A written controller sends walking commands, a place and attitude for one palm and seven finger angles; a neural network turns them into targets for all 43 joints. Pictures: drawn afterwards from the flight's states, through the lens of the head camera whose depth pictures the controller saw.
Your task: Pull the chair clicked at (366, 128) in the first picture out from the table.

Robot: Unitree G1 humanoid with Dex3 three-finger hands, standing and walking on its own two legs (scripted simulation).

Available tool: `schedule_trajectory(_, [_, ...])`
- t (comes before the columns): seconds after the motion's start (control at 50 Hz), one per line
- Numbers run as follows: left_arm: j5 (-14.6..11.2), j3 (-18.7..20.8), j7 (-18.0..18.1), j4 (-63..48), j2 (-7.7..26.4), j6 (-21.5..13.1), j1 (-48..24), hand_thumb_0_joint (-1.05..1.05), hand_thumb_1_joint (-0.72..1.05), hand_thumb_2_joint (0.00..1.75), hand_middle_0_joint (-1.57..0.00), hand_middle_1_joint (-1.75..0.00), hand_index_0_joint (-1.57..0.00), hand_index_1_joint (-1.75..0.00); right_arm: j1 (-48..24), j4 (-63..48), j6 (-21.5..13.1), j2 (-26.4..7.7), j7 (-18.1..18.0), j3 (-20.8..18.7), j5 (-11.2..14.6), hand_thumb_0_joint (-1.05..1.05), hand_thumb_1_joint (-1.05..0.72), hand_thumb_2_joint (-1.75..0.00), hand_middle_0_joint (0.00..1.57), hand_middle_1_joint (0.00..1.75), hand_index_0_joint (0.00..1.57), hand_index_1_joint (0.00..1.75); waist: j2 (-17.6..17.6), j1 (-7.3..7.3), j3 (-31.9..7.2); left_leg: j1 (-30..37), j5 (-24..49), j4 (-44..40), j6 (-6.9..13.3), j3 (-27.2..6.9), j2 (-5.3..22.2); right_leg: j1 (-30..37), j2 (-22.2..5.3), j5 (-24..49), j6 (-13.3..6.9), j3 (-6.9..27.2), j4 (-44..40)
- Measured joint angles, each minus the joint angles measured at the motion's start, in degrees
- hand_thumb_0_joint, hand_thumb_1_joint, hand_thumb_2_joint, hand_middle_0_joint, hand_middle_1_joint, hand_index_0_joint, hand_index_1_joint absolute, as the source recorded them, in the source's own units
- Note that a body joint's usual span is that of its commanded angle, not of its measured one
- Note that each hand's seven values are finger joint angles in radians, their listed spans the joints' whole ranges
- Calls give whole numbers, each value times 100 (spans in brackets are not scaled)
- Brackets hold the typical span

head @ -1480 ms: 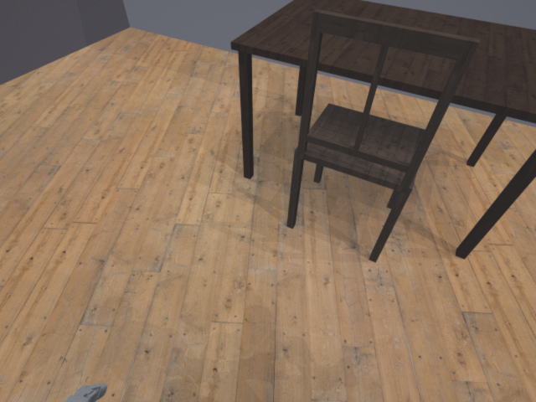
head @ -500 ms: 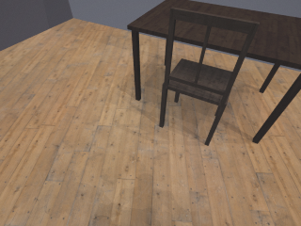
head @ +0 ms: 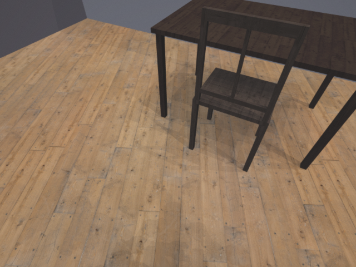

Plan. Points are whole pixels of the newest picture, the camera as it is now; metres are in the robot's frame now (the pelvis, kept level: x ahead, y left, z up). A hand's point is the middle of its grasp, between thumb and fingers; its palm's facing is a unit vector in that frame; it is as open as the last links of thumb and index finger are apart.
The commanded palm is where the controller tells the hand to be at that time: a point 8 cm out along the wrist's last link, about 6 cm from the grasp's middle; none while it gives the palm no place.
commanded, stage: walk to a spot facing it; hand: left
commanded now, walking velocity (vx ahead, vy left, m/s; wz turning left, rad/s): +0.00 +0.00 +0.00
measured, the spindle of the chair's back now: (239, 67) +0.96 -0.23 -0.05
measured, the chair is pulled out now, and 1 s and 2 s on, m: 0.00 0.00 0.00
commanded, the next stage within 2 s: turn to face it in 0.48 s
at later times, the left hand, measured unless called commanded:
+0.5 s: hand out of the picture +0.13 +0.14 -0.19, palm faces -0.13 -0.96 -0.24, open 7.4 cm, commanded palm none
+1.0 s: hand (147, 233) +0.25 +0.11 -0.20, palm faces -0.21 -0.96 -0.18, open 7.4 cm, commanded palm none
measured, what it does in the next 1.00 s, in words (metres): walks ahead, turning right: right foot, then left foot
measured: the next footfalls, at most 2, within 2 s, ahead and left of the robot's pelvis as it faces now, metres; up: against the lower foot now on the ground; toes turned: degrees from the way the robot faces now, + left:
right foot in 0.44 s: +0.12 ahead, -0.13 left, +0.00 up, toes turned -15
left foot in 0.98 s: +0.35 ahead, +0.00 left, +0.00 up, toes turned -14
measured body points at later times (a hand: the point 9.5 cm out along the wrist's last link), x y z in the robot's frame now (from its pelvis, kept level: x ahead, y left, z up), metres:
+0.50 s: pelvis +0.08 -0.05 -0.03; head +0.09 -0.08 +0.42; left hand +0.14 +0.20 -0.17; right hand +0.00 -0.29 -0.19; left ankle +0.00 +0.12 -0.71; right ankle +0.08 -0.12 -0.75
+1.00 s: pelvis +0.24 -0.06 -0.02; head +0.26 -0.06 +0.43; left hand +0.27 +0.16 -0.18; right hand +0.27 -0.31 -0.16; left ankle +0.31 +0.01 -0.75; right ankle +0.08 -0.12 -0.74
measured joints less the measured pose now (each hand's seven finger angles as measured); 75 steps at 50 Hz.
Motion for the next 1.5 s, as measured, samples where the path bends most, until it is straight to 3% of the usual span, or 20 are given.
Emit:
schedule_trajectory(0.14, [3,8,35,-3,-52,31,65,0,90,90,-20,-30,-20,-30,-4,-11,23,47,-19,0,-25,1,-91,-90,21,30,20,30,18,36,-38,-1,-68,50,-21,56,36,-27,36,-46,-11,54,49])
schedule_trajectory(0.28, [52,104,-108,-132,-331,189,714,0,91,90,-20,-30,-20,-30,472,-196,45,392,11,-57,-79,0,-91,-90,20,30,20,30,-57,93,-234,-64,-700,686,-19,402,139,-343,154,-715,-109,374,929])
schedule_trajectory(0.36, [58,179,-181,-172,-514,232,971,0,91,90,-20,-30,-20,-30,795,-280,-86,586,-7,-143,-74,0,-91,-90,21,30,20,30,-116,69,-115,180,-929,696,-81,744,217,-933,19,-1397,-75,44,2165])
schedule_trajectory(0.42, [51,227,-235,-264,-674,194,942,1,91,90,-20,-30,-20,-30,1021,-248,-126,626,-32,-195,-98,0,-91,-90,21,30,20,30,-13,3,77,409,-1079,696,-218,911,368,-1202,-121,-1415,-75,-295,2163])
schedule_trajectory(0.46, [61,252,-263,-403,-741,54,899,1,91,90,-20,-30,-20,-30,1182,-173,-93,605,-29,-220,-79,0,-91,-90,21,30,20,30,123,-5,186,284,-1397,1281,-240,922,580,-1108,-100,-615,-161,-506,1684])
schedule_trajectory(0.48, [65,268,-238,-454,-757,-55,874,1,91,90,-20,-30,-20,-30,1230,-101,-38,615,-20,-227,-55,0,-91,-90,21,30,20,30,155,10,212,-4,-1622,2033,-185,804,640,-1119,-53,-509,-255,-571,1797])
schedule_trajectory(0.54, [16,294,-94,-513,-828,-250,922,0,91,90,-20,-30,-20,-30,1213,68,86,666,9,-254,-38,1,-91,-90,21,30,20,30,113,107,210,-956,-1524,4139,-35,414,493,-814,69,-843,-467,-589,1653])
schedule_trajectory(0.62, [31,229,17,-405,-988,-294,1171,0,91,90,-20,-30,-20,-30,891,-94,62,689,6,-311,-81,1,-91,-90,20,30,20,30,63,98,105,-1984,-764,4842,-84,420,485,-278,203,-560,-493,-407,755])
schedule_trajectory(0.7, [45,148,52,-264,-1176,-290,1362,0,91,90,-20,-30,-20,-30,487,-421,29,758,-3,-332,-72,1,-91,-90,20,30,20,30,92,-6,65,-2669,-228,4545,-204,348,528,82,304,-354,-499,-209,119])
schedule_trajectory(0.78, [53,132,91,-227,-1296,-245,1414,0,90,90,-20,-30,-20,-30,205,-597,59,871,-12,-309,-42,1,-91,-90,20,30,19,30,142,5,68,-2923,33,4128,-257,270,530,316,405,-404,-479,-68,-100])
schedule_trajectory(0.88, [79,177,159,-283,-1300,-191,1408,0,90,90,-20,-30,-20,-30,8,-641,126,1004,-35,-246,-22,0,-91,-90,20,30,19,30,126,159,62,-2619,-203,3281,-232,338,419,570,466,-668,-421,86,-92])
schedule_trajectory(0.96, [82,241,198,-306,-1191,-117,1415,0,90,90,-20,-30,-20,-30,-56,-706,85,1103,-78,-193,-7,1,-91,-90,20,30,20,30,2,225,52,-1941,-212,2165,-123,436,192,689,435,-1051,-311,217,199])
schedule_trajectory(0.98, [64,259,203,-302,-1157,-97,1431,0,90,90,-20,-30,-20,-30,-37,-743,42,1116,-94,-177,-12,1,-91,-90,20,30,20,30,-22,210,44,-1677,103,1769,-60,461,139,651,436,-1196,-279,246,439])
schedule_trajectory(1.0, [27,283,209,-283,-1112,-71,1419,0,90,90,-20,-30,-20,-30,-15,-775,-11,1137,-114,-166,-32,1,-91,-90,20,30,20,30,-57,173,35,-1494,-76,1573,144,504,118,491,437,-1323,-233,258,876])
schedule_trajectory(1.04, [-42,327,228,-274,-986,-5,1273,0,90,90,-20,-30,-20,-30,14,-834,-69,1194,-140,-123,-31,0,-91,-90,20,30,20,30,-207,163,101,-1397,-430,1639,400,657,88,-131,380,-1782,-111,270,2444])
schedule_trajectory(1.1, [-16,411,233,-336,-818,63,1043,0,91,90,-20,-30,-20,-30,147,-842,-81,1238,-188,-56,-53,0,-91,-90,21,30,20,30,-320,125,184,-1081,-410,1361,435,828,114,-923,256,-1830,33,214,4079])
schedule_trajectory(1.16, [36,474,141,-442,-692,110,812,0,91,90,-19,-30,-19,-30,357,-792,-136,1197,-249,-129,-49,-1,-93,-89,21,30,20,30,-351,61,176,-805,-253,927,476,908,110,-1459,9,-1374,100,136,4478])
schedule_trajectory(1.34, [119,457,-71,-511,-664,196,522,0,91,90,-19,-30,-19,-30,1189,-382,-170,1008,-158,-218,-88,0,-93,-90,20,30,20,30,-301,-139,-102,-233,-79,100,438,1104,102,-1860,-463,-426,130,-10,3469])
schedule_trajectory(1.5, [104,340,-153,-424,-888,186,267,0,91,90,-19,-30,-19,-30,1834,0,-149,1083,-89,-244,-142,0,-91,-90,20,30,20,30,-162,-429,-60,134,-213,-108,227,1159,175,-1474,-520,-613,41,-352,1900])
